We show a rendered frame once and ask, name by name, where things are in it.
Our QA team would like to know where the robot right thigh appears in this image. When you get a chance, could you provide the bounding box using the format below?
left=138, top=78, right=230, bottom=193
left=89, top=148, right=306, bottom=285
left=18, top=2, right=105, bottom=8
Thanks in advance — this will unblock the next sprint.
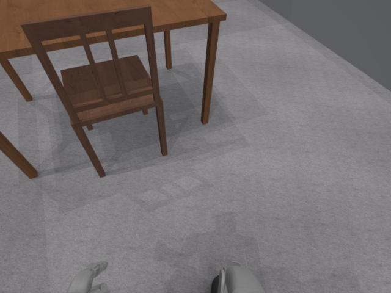
left=219, top=266, right=266, bottom=293

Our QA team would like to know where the chair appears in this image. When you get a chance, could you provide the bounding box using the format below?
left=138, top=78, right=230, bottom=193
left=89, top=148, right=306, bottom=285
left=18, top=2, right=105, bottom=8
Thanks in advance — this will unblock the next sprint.
left=20, top=4, right=167, bottom=178

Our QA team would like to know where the left robot hand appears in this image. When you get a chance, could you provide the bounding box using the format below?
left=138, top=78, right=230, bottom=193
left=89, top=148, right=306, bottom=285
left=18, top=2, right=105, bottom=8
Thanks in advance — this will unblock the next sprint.
left=66, top=261, right=111, bottom=293

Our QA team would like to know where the table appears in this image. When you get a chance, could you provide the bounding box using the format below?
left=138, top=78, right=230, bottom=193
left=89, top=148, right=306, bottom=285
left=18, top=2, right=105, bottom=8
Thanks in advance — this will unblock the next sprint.
left=0, top=0, right=227, bottom=179

